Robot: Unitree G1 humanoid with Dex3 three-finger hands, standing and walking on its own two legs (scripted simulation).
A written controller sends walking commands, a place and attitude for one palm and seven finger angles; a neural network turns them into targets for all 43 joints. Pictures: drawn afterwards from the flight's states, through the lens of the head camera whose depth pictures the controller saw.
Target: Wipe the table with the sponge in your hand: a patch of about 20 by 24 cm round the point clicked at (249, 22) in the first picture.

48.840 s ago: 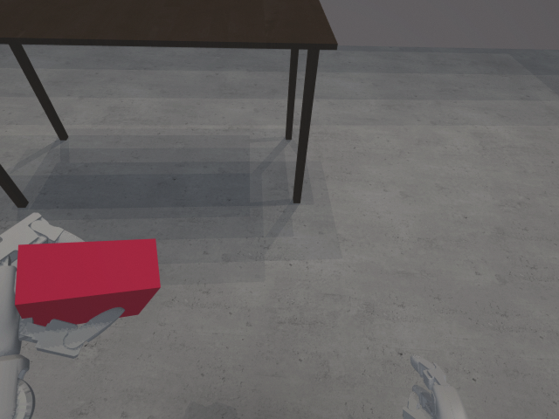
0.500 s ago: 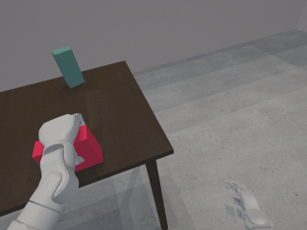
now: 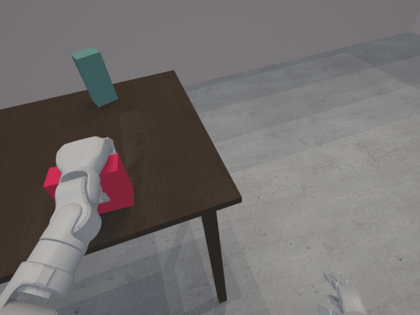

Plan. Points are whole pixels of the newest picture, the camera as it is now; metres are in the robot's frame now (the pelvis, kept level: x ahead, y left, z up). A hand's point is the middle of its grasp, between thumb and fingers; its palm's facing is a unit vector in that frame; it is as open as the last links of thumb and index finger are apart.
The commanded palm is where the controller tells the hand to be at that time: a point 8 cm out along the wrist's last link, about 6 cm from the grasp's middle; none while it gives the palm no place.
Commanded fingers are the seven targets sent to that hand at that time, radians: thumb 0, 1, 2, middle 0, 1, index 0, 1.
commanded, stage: wipe forward along the middle lane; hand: left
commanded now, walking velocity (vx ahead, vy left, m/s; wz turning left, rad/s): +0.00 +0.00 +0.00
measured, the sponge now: (97, 193) +0.32 +0.29 +0.07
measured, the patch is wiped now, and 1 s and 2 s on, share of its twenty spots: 0.90 0.90 0.90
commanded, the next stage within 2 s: slide back across to the first lane in 1.22 s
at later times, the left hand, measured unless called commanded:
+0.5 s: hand (98, 159) +0.37 +0.29 +0.12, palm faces -0.03 -0.03 -1.00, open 9.5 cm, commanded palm +0.36 +0.30 +0.15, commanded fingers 0.00 0.10 1.30 -1.20 -1.60 -1.20 -1.60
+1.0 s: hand (97, 144) +0.42 +0.32 +0.12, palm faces -0.09 +0.00 -1.00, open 9.5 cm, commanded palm +0.41 +0.32 +0.15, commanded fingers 0.00 0.10 1.30 -1.20 -1.60 -1.20 -1.60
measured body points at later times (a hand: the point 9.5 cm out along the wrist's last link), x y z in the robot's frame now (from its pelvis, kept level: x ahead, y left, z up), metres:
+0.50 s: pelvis +0.00 +0.01 +0.00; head -0.01 -0.02 +0.45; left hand +0.37 +0.29 +0.17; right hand +0.17 -0.23 -0.12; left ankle +0.02 +0.14 -0.74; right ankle -0.03 -0.08 -0.74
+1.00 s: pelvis +0.00 +0.02 +0.00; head +0.02 -0.01 +0.45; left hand +0.42 +0.31 +0.17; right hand +0.10 -0.26 -0.14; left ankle +0.02 +0.14 -0.74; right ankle -0.03 -0.08 -0.74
